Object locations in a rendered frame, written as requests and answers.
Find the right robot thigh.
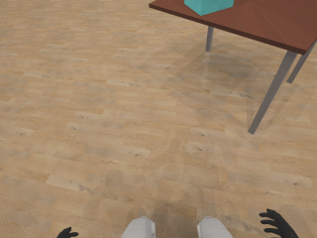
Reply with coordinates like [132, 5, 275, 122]
[197, 217, 233, 238]

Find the right robot hand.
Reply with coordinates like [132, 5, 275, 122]
[259, 208, 299, 238]

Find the table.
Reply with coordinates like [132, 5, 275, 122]
[149, 0, 317, 135]

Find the left robot hand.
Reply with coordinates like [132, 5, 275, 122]
[56, 227, 79, 238]

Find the left robot thigh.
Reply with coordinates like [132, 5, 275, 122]
[121, 217, 156, 238]

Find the robot thigh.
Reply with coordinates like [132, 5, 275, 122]
[121, 217, 156, 238]
[197, 217, 233, 238]

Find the carton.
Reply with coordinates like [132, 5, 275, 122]
[184, 0, 234, 16]

